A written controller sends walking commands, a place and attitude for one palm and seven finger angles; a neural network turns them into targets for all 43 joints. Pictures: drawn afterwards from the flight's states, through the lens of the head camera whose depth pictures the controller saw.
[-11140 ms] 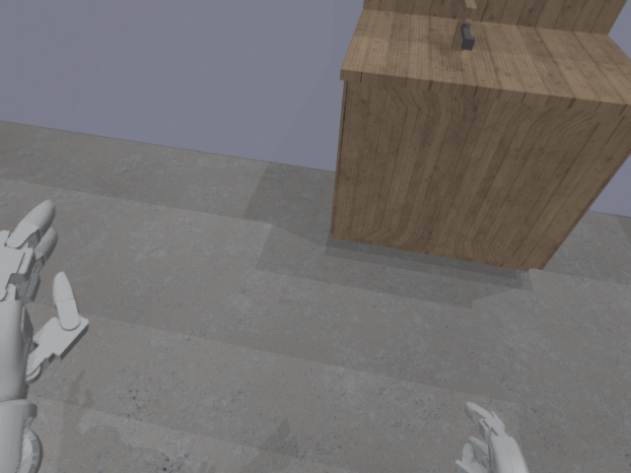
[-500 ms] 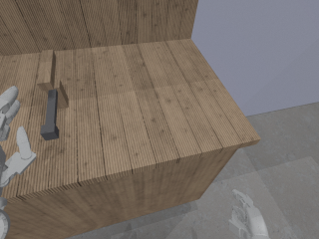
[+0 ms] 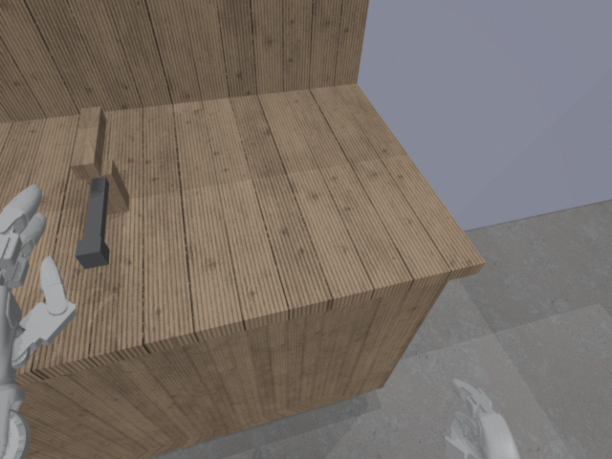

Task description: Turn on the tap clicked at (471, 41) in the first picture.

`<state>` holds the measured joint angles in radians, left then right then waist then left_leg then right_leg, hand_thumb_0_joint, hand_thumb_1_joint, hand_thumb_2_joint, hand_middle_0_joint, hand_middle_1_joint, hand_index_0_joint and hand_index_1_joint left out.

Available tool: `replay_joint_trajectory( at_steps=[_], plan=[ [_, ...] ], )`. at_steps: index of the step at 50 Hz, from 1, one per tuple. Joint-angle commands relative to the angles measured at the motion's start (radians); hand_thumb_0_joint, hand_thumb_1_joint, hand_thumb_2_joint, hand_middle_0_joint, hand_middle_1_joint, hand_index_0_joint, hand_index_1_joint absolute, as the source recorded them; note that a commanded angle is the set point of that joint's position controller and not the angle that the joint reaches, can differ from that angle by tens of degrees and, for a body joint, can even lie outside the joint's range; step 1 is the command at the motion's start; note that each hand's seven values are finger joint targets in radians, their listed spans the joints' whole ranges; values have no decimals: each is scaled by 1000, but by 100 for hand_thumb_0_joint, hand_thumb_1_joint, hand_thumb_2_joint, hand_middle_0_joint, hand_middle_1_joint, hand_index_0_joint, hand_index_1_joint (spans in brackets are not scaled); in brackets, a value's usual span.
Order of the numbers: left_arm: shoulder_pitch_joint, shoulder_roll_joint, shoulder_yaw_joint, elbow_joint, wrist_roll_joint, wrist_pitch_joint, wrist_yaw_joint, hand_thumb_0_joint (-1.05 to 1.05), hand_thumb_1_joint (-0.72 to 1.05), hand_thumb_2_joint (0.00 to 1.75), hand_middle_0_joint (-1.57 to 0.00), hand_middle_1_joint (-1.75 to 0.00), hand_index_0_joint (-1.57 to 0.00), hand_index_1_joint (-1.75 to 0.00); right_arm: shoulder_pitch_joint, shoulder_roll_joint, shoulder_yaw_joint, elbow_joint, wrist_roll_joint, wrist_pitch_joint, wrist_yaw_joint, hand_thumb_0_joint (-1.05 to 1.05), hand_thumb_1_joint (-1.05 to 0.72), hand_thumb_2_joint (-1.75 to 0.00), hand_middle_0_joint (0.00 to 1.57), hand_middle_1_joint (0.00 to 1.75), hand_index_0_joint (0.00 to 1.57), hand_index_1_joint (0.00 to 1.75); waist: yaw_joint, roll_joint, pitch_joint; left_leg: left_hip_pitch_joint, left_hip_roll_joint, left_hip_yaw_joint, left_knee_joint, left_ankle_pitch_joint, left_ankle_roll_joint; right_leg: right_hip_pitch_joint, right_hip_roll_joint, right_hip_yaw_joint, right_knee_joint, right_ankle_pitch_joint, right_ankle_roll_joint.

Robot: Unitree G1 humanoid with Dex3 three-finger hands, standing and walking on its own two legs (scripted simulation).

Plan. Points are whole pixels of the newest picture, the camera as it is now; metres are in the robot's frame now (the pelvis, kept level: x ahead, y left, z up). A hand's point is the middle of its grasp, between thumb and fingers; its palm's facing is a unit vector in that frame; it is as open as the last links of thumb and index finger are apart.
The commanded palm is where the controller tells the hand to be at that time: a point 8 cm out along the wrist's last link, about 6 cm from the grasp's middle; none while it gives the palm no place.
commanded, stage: look again from close up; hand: left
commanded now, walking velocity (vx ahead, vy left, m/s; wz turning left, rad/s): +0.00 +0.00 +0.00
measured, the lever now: (93, 252) +0.32 +0.30 +0.09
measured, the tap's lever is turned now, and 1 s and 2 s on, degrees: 0 0 0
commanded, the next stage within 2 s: come to a stop and stand still in 0.04 s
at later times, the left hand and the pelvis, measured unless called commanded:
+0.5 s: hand (42, 258) +0.25 +0.27 +0.19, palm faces +0.46 -0.82 -0.35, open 7.4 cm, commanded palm +0.17 +0.29 +0.17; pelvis +0.00 +0.01 +0.00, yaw -2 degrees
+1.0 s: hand (62, 288) +0.23 +0.26 +0.16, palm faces +0.36 -0.87 -0.35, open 7.4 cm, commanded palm +0.17 +0.30 +0.17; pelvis +0.01 +0.02 +0.00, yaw -1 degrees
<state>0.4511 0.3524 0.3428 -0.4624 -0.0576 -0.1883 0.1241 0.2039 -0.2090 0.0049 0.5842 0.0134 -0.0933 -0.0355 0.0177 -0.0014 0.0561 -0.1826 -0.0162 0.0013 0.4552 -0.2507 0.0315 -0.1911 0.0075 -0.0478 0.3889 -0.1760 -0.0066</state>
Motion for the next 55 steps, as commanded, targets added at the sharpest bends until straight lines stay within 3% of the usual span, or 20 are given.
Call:
replay_joint_trajectory(
  at_steps=[1,3,15,16,17,18,20,23,24,27,28,29,32,33,36,40,44,46,50,55],
  plan=[
    [-76,152,95,-193,2,-55,13,0,90,90,-20,-30,-20,-30,-93,-122,-48,-161,6,-56,-8,0,-90,-90,20,30,20,30,0,31,-106,-65,82,-81,-107,51,-7,89,-81,100,-64,48,-17],
    [-84,176,116,-218,7,-53,19,0,90,90,-20,-30,-20,-30,-110,-118,-47,-160,11,-59,-11,0,-90,-90,20,30,20,30,-1,36,-105,-55,82,-80,-107,42,-5,82,-81,103,-69,37,-17],
    [-78,163,102,-238,7,-55,20,0,90,90,-20,-30,-20,-30,-91,-119,-50,-161,7,-63,-5,0,-90,-90,20,30,20,30,-1,49,-129,-67,88,-96,-108,73,-3,118,-79,90,-41,72,-21],
    [-1095,971,679,-459,163,-159,12,0,90,90,-20,-30,-20,-30,25,-129,-36,-131,-42,-109,-6,0,-90,-90,20,30,20,30,26,-69,-33,-160,94,-27,43,173,8,-39,-87,130,-90,92,31],
    [-540,358,288,112,68,-127,-32,0,90,90,-20,-30,-20,-30,-39,-28,0,-78,-17,-106,-5,0,-90,-90,20,30,20,30,1,-55,-234,-29,30,-39,-5,197,3,32,-133,113,-31,129,-50],
    [-311,243,212,-2,4,-109,-19,0,90,90,-20,-30,-20,-30,-77,-86,-47,-140,14,-95,12,0,-90,-90,20,30,20,30,26,117,-219,46,54,-35,-36,244,-22,80,-90,114,27,182,-59],
    [-283,175,109,-7,14,-112,-31,0,90,90,-20,-30,-20,-30,-29,-119,-54,-144,4,-111,24,0,-90,-90,20,30,20,30,19,161,-244,0,64,-25,-12,215,-22,96,-103,144,21,190,-48],
    [-87,68,6,-113,2,-106,-41,0,90,90,-20,-30,-20,-30,-89,-107,-42,-158,18,-116,57,0,-90,-90,20,30,20,30,24,134,-201,11,88,-38,-59,240,-12,79,-67,92,40,157,-24],
    [-67,88,14,-143,8,-100,-40,0,90,90,-20,-30,-20,-30,-82,-117,-42,-168,13,-110,58,0,-90,-90,20,30,20,30,25,88,-181,-36,100,-48,-74,230,-11,95,-60,60,42,138,-15],
    [-72,188,122,-134,16,-92,-25,0,90,90,-20,-30,-20,-30,-96,-125,-43,-174,7,-100,41,0,-90,-90,20,30,20,30,27,-72,-127,-99,93,-51,-102,116,-20,88,-49,57,16,75,-5],
    [-79,259,201,-147,16,-91,-11,0,90,90,-20,-30,-20,-30,-115,-123,-40,-172,11,-91,32,0,-90,-90,20,30,20,30,26,-69,-133,-79,89,-44,-110,103,-21,78,-43,50,23,64,-3],
    [-84,228,196,-128,11,-96,-14,0,90,90,-20,-30,-20,-30,-103,-116,-38,-180,4,-84,22,0,-90,-90,20,30,20,30,19,-92,-135,-96,91,-55,-112,94,-16,89,-49,39,23,61,-3],
    [-159,237,208,-177,2,-111,-17,0,90,90,-20,-30,-20,-30,-104,-112,-37,-188,4,-87,4,0,-90,-90,20,30,20,30,12,-4,-130,-84,83,-53,-106,88,-8,89,-56,70,24,83,-11],
    [-198,269,223,-229,6,-114,-14,0,90,90,-20,-30,-20,-30,-123,-111,-32,-188,3,-88,2,0,-90,-90,20,30,20,30,12,79,-143,-55,84,-44,-106,107,-8,79,-54,68,40,97,-11],
    [-215,204,148,-261,10,-121,-19,0,90,90,-20,-30,-20,-30,-99,-110,-33,-183,-1,-108,7,0,-90,-90,20,30,20,30,12,151,-189,-16,84,-36,-68,238,-11,114,-53,55,50,189,-14],
    [-156,142,81,-256,18,-108,-16,0,90,90,-20,-30,-20,-30,-77,-119,-43,-164,-1,-119,19,0,-90,-90,20,30,20,30,9,91,-219,38,83,-36,-30,362,-29,113,-50,50,40,258,-15],
    [-88,121,82,-163,20,-90,-11,0,90,90,-20,-30,-20,-30,-76,-121,-44,-155,-1,-94,21,0,-90,-90,20,30,20,30,6,41,-183,0,81,-45,-51,340,-40,99,-46,40,27,230,-11],
    [-99,152,111,-150,17,-86,-12,0,90,90,-20,-30,-20,-30,-85,-124,-47,-163,1,-81,16,0,-90,-90,20,30,20,30,7,34,-146,-41,83,-46,-73,265,-40,101,-49,49,15,200,-10],
    [-115,171,128,-158,9,-87,-13,0,90,90,-20,-30,-20,-30,-97,-115,-42,-180,3,-66,5,0,-90,-90,20,30,20,30,7,29,-133,-68,77,-51,-100,182,-30,116,-48,49,-2,168,-9],
    [-162,174,105,-269,11,-98,-12,0,90,90,-20,-30,-20,-30,-103,-119,-42,-187,0,-81,2,0,-90,-90,20,30,20,30,8,97,-173,-41,72,-55,-98,215,-29,141,-48,49,12,195,-11]
  ],
)
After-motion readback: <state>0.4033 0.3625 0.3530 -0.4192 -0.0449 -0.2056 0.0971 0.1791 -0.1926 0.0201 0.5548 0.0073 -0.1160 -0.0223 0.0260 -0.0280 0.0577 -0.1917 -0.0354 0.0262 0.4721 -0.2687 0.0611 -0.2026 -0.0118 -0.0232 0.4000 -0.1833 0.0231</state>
